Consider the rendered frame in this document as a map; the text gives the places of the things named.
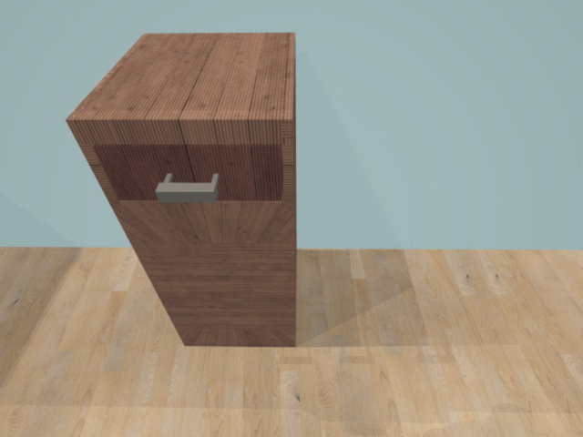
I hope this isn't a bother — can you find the drawer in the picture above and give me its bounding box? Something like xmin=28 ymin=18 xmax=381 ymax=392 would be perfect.
xmin=93 ymin=145 xmax=283 ymax=201

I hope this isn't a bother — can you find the cabinet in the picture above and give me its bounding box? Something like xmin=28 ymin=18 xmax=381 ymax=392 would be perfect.
xmin=66 ymin=33 xmax=297 ymax=347

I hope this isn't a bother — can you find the handle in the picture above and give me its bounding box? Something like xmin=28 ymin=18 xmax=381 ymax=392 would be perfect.
xmin=155 ymin=174 xmax=220 ymax=202

